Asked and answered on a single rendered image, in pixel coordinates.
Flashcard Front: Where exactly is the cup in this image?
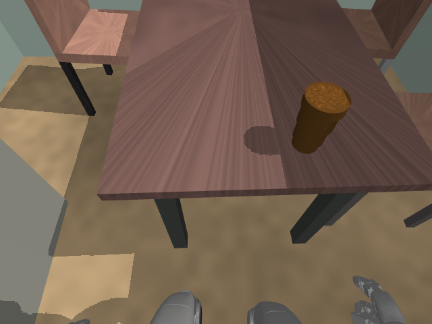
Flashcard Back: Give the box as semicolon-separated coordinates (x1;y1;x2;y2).
292;82;352;154

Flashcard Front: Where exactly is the table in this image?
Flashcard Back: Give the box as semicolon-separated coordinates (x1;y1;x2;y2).
97;0;432;248

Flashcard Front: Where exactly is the chair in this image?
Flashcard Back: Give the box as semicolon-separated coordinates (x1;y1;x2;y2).
325;92;432;227
342;0;432;75
25;0;140;116

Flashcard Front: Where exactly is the right robot hand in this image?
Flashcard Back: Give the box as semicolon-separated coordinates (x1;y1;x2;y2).
350;275;406;324

